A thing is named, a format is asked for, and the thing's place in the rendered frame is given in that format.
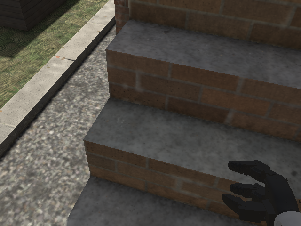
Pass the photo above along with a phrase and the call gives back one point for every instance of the robot right forearm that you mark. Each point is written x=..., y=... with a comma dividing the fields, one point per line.
x=289, y=218

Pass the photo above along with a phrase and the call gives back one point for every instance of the right robot hand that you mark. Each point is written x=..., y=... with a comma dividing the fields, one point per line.
x=276, y=197

